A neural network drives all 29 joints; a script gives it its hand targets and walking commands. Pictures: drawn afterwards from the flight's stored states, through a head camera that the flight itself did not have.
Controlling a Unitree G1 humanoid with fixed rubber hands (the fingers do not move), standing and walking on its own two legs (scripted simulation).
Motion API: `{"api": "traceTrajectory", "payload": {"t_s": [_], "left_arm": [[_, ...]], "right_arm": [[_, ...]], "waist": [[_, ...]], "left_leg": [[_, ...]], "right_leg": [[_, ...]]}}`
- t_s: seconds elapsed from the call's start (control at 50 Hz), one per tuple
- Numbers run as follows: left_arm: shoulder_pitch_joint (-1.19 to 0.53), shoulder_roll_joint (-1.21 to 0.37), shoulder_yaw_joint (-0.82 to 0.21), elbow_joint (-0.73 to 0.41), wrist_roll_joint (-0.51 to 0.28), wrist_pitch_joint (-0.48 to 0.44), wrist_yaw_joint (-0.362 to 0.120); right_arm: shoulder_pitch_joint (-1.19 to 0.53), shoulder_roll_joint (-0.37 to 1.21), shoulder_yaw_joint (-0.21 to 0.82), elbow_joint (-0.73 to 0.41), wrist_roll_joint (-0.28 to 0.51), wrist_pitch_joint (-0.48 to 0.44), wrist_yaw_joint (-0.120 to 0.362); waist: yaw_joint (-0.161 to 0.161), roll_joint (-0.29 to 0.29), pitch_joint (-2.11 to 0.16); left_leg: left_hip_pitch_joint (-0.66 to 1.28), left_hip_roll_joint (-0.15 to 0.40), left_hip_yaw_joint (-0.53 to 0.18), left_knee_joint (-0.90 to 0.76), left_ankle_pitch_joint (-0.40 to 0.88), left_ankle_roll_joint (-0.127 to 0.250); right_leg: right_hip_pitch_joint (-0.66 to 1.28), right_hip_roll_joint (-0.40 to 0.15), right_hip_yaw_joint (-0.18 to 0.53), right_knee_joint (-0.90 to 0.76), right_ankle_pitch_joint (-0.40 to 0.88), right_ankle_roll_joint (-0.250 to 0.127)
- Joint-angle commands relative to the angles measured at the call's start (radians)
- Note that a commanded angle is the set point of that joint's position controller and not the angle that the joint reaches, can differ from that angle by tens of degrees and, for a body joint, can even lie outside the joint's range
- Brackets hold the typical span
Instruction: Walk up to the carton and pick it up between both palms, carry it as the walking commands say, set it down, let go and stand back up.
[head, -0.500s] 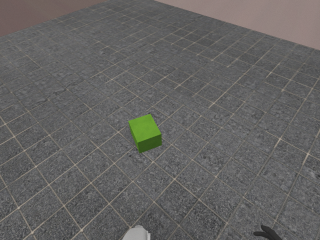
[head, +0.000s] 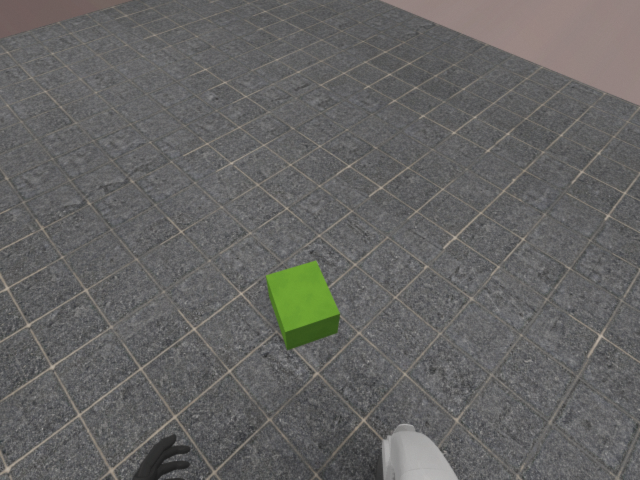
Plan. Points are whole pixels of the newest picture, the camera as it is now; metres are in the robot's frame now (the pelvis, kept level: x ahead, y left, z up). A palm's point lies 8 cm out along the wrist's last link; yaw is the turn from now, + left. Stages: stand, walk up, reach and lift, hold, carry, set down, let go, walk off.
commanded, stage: walk up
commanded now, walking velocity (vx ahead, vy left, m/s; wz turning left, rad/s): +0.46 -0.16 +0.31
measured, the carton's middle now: (302, 304) +0.73 +0.02 -0.71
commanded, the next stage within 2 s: none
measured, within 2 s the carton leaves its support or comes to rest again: neither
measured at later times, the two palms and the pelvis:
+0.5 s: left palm out of the picture +0.13 +0.14 -0.14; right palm (513, 330) +0.35 -0.33 -0.14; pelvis +0.20 -0.10 -0.01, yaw +7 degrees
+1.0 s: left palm (186, 463) +0.19 +0.20 -0.16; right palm (482, 363) +0.30 -0.25 -0.14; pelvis +0.20 -0.04 -0.01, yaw +8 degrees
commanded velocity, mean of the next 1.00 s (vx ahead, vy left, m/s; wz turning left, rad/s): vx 0.12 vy -0.04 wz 0.15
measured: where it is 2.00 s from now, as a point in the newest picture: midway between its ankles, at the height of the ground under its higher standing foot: (338, 437)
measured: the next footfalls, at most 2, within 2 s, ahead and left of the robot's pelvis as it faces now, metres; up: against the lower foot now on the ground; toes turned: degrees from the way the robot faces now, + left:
right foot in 0.20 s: +0.28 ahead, -0.20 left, +0.00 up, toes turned -3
left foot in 0.68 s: +0.25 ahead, +0.04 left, +0.00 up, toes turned +12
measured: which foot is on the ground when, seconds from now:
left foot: down 0.00-0.22, up 0.24-0.66, down 0.68-1.00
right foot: up 0.00-0.18, down 0.20-0.68, up 0.70-1.00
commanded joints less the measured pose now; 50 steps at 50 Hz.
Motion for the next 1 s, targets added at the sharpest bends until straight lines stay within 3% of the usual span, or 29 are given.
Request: {"api": "traceTrajectory", "payload": {"t_s": [0.0, 0.1, 0.14, 0.16, 0.18, 0.2, 0.22, 0.24, 0.26, 0.28, 0.34, 0.38, 0.4, 0.42, 0.44, 0.48, 0.54, 0.6, 0.64, 0.66, 0.68, 0.7, 0.72, 0.74, 0.76, 0.8, 0.9, 0.96, 0.98], "left_arm": [[-0.065, -0.003, 0.001, -0.079, -0.009, -0.001, -0.011], [-0.112, 0.014, 0.012, -0.102, -0.026, -0.006, -0.001], [-0.041, 0.04, 0.02, -0.075, -0.03, -0.014, 0.011], [0.066, 0.058, 0.027, -0.031, -0.025, -0.023, 0.021], [0.213, 0.102, 0.035, 0.031, -0.016, -0.037, 0.033], [0.364, 0.168, 0.036, 0.068, -0.004, -0.051, 0.045], [0.443, 0.216, 0.057, 0.109, -0.027, -0.043, 0.042], [0.372, 0.18, 0.049, 0.098, -0.029, -0.045, 0.049], [0.294, 0.119, 0.03, 0.086, -0.026, -0.051, 0.056], [0.222, 0.079, 0.017, 0.075, -0.024, -0.051, 0.06], [0.202, 0.028, -0.007, 0.084, -0.013, -0.057, 0.062], [0.239, 0.034, -0.02, 0.097, 0.001, -0.077, 0.063], [0.223, 0.055, -0.024, 0.099, -0.001, -0.079, 0.076], [0.216, 0.074, -0.024, 0.102, -0.005, -0.077, 0.079], [0.223, 0.074, -0.023, 0.099, -0.007, -0.073, 0.077], [0.223, 0.076, -0.022, 0.085, -0.004, -0.054, 0.074], [0.229, 0.096, -0.012, 0.065, 0.002, -0.022, 0.077], [0.248, 0.119, -0.002, 0.07, -0.001, -0.003, 0.082], [0.269, 0.114, -0.003, 0.089, -0.013, 0.008, 0.08], [0.305, 0.09, -0.008, 0.098, -0.019, 0.01, 0.074], [0.337, 0.003, -0.031, 0.079, -0.027, 0.014, 0.069], [0.277, 0.016, -0.02, 0.084, -0.033, 0.041, 0.085], [0.253, 0.024, -0.017, 0.096, -0.026, 0.059, 0.086], [0.233, 0.004, -0.015, 0.113, -0.021, 0.062, 0.08], [0.258, -0.015, -0.019, 0.156, -0.019, 0.061, 0.073], [0.257, -0.01, -0.011, 0.19, -0.015, 0.06, 0.073], [0.176, -0.01, -0.011, 0.203, -0.025, 0.063, 0.091], [0.218, -0.03, -0.019, 0.226, -0.034, 0.051, 0.097], [0.251, -0.029, -0.023, 0.24, -0.035, 0.042, 0.097]], "right_arm": [[0.01, -0.141, -0.03, -0.035, 0.001, -0.016, -0.015], [0.021, -0.168, -0.046, -0.009, 0.004, -0.009, -0.025], [0.017, -0.179, -0.047, 0.0, 0.013, -0.007, -0.027], [0.015, -0.177, -0.043, 0.003, 0.023, -0.007, -0.026], [0.032, -0.132, -0.03, 0.001, 0.03, -0.009, -0.021], [0.076, -0.062, -0.012, -0.024, 0.031, -0.012, -0.015], [0.143, -0.047, -0.021, -0.017, 0.039, -0.004, -0.024], [0.098, -0.077, -0.024, -0.018, 0.018, 0.004, -0.029], [0.007, -0.073, -0.021, -0.035, 0.007, 0.006, -0.02], [-0.021, -0.066, -0.018, -0.039, 0.009, 0.013, -0.01], [-0.034, -0.012, -0.011, -0.047, 0.015, 0.049, 0.007], [-0.07, -0.008, -0.011, -0.049, -0.003, 0.086, -0.006], [-0.124, -0.04, -0.02, -0.079, -0.002, 0.101, -0.015], [-0.145, -0.041, -0.017, -0.094, 0.002, 0.11, -0.016], [-0.145, -0.031, -0.013, -0.098, 0.011, 0.116, -0.015], [-0.184, -0.026, -0.008, -0.11, 0.02, 0.132, -0.005], [-0.266, -0.042, -0.008, -0.137, 0.017, 0.148, 0.001], [-0.274, -0.051, -0.015, -0.141, 0.017, 0.137, -0.007], [-0.238, -0.065, -0.022, -0.126, 0.012, 0.111, -0.015], [-0.214, -0.107, -0.028, -0.121, 0.006, 0.093, -0.021], [-0.23, -0.186, -0.041, -0.134, 0.005, 0.081, -0.024], [-0.224, -0.152, -0.031, -0.139, 0.015, 0.074, -0.021], [-0.228, -0.103, -0.015, -0.127, 0.009, 0.068, -0.026], [-0.252, -0.086, -0.005, -0.12, 0.006, 0.062, -0.028], [-0.284, -0.05, 0.01, -0.106, 0.003, 0.057, -0.033], [-0.295, -0.057, 0.011, -0.089, 0.004, 0.049, -0.034], [-0.233, -0.081, 0.005, -0.038, 0.006, 0.045, -0.042], [-0.224, -0.07, 0.011, -0.001, 0.012, 0.052, -0.046], [-0.218, -0.065, 0.014, 0.012, 0.017, 0.054, -0.044]], "waist": [[0.014, 0.146, 0.016], [0.007, 0.181, 0.018], [0.038, 0.175, -0.026], [0.081, 0.14, -0.08], [0.126, 0.071, -0.173], [0.156, -0.122, -0.319], [0.156, -0.283, -0.476], [0.131, -0.173, -0.392], [0.126, -0.101, -0.276], [0.096, -0.063, -0.213], [0.061, -0.09, -0.161], [0.074, -0.004, -0.116], [0.062, -0.02, -0.085], [0.051, -0.086, -0.087], [0.048, -0.133, -0.128], [0.059, -0.179, -0.164], [0.088, -0.153, -0.135], [0.097, -0.126, -0.107], [0.089, -0.087, -0.109], [0.097, 0.008, -0.103], [0.131, 0.265, -0.141], [0.074, 0.3, -0.136], [0.073, 0.206, -0.119], [0.084, 0.159, -0.089], [0.11, 0.14, -0.079], [0.114, 0.167, -0.088], [0.084, 0.157, -0.099], [0.112, 0.138, -0.087], [0.123, 0.117, -0.096]], "left_leg": [[0.012, 0.26, -0.18, -0.131, 0.3, 0.111], [0.058, 0.282, -0.157, -0.067, 0.451, 0.074], [0.023, 0.251, -0.108, 0.043, 0.613, 0.039], [-0.015, 0.208, -0.068, 0.183, 0.65, 0.022], [-0.134, 0.143, -0.042, 0.357, 0.495, -0.002], [-0.346, 0.084, -0.017, 0.629, -0.129, -0.03], [-0.421, 0.013, 0.006, 0.917, -0.433, -0.027], [-0.444, 0.051, -0.038, 0.997, -0.356, -0.019], [-0.464, 0.072, -0.049, 1.002, -0.291, -0.015], [-0.442, 0.09, -0.048, 0.968, -0.23, -0.019], [-0.369, 0.078, 0.0, 0.878, -0.178, -0.032], [-0.361, 0.073, -0.025, 0.766, -0.147, -0.037], [-0.339, 0.056, -0.031, 0.676, -0.167, -0.043], [-0.333, 0.031, -0.012, 0.607, -0.177, -0.044], [-0.289, 0.027, -0.003, 0.564, -0.142, -0.044], [-0.245, 0.022, 0.019, 0.516, -0.085, -0.046], [-0.233, 0.035, 0.025, 0.448, -0.093, -0.053], [-0.201, 0.023, 0.044, 0.304, -0.093, -0.055], [-0.08, 0.004, 0.061, 0.076, 0.051, -0.044], [-0.018, 0.083, -0.015, -0.045, 0.134, -0.027], [0.029, 0.298, -0.274, -0.08, 0.377, 0.05], [-0.052, 0.367, -0.318, -0.102, 0.387, 0.167], [-0.081, 0.34, -0.271, -0.098, 0.35, 0.178], [-0.103, 0.295, -0.225, -0.096, 0.324, 0.15], [-0.111, 0.248, -0.15, -0.102, 0.339, 0.117], [-0.086, 0.192, -0.089, -0.084, 0.43, 0.095], [-0.042, 0.216, -0.137, -0.082, 0.336, 0.11], [-0.073, 0.195, -0.138, -0.076, 0.241, 0.081], [-0.101, 0.18, -0.134, -0.073, 0.2, 0.061]], "right_leg": [[-0.003, -0.003, 0.009, -0.106, 0.059, -0.003], [0.107, 0.029, 0.009, -0.252, 0.026, -0.025], [0.29, 0.063, -0.012, -0.356, 0.01, -0.047], [0.45, 0.089, -0.049, -0.443, 0.083, -0.061], [0.68, 0.039, -0.04, -0.433, 0.205, -0.085], [0.94, -0.226, 0.169, -0.348, 0.641, -0.135], [0.978, -0.389, 0.389, -0.417, 0.773, -0.26], [0.859, -0.35, 0.362, -0.447, 0.66, -0.263], [0.73, -0.289, 0.274, -0.461, 0.553, -0.254], [0.629, -0.236, 0.215, -0.497, 0.483, -0.241], [0.479, -0.184, 0.114, -0.544, 0.451, -0.221], [0.467, -0.236, 0.142, -0.54, 0.625, -0.224], [0.446, -0.241, 0.108, -0.51, 0.882, -0.227], [0.458, -0.225, 0.079, -0.492, 0.996, -0.224], [0.466, -0.214, 0.05, -0.491, 0.968, -0.218], [0.445, -0.204, 0.028, -0.52, 0.724, -0.207], [0.396, -0.217, 0.06, -0.571, 0.338, -0.206], [0.395, -0.228, 0.081, -0.56, 0.168, -0.194], [0.363, -0.185, 0.036, -0.482, 0.105, -0.136], [0.322, -0.136, -0.014, -0.406, 0.057, -0.086], [0.234, -0.013, -0.08, -0.254, -0.16, -0.023], [0.241, 0.037, -0.052, -0.116, -0.454, -0.016], [0.258, 0.036, 0.016, -0.04, -0.453, -0.021], [0.262, 0.039, 0.044, -0.027, -0.403, -0.031], [0.299, 0.047, 0.058, -0.063, -0.34, -0.042], [0.34, 0.069, 0.041, -0.087, -0.297, -0.045], [0.384, 0.088, 0.04, -0.234, -0.287, -0.049], [0.485, 0.098, 0.025, -0.455, -0.127, -0.063], [0.552, 0.075, 0.033, -0.521, -0.049, -0.069]]}}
